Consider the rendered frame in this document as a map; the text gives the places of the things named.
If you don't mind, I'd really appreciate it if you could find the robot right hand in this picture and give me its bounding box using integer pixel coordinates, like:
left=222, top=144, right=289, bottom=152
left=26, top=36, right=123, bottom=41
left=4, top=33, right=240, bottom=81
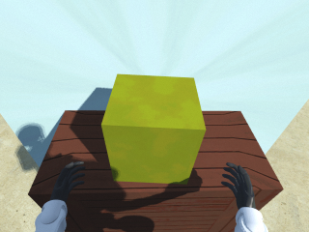
left=221, top=162, right=256, bottom=209

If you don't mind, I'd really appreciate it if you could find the left robot forearm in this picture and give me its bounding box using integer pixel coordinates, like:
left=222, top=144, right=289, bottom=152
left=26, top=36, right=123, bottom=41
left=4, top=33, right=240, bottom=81
left=35, top=199, right=68, bottom=232

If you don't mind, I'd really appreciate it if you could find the right robot forearm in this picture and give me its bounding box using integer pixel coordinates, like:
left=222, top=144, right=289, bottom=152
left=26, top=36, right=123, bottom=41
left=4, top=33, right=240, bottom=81
left=235, top=207, right=268, bottom=232

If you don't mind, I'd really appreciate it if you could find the pedestal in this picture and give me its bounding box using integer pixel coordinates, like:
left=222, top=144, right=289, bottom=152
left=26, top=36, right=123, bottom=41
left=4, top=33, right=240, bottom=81
left=28, top=110, right=283, bottom=232

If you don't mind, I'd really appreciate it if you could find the robot left hand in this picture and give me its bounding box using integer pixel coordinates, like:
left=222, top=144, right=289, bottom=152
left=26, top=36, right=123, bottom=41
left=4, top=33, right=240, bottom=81
left=50, top=161, right=86, bottom=203

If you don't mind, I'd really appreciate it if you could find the carton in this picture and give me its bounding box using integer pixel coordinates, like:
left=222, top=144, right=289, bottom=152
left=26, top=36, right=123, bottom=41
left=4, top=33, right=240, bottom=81
left=101, top=73, right=206, bottom=185

